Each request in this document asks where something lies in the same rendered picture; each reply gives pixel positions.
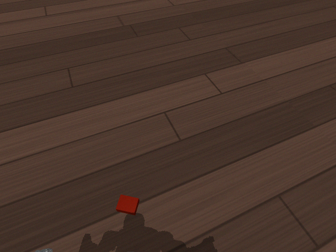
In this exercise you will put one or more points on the small box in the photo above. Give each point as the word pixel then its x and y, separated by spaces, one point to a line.
pixel 127 204

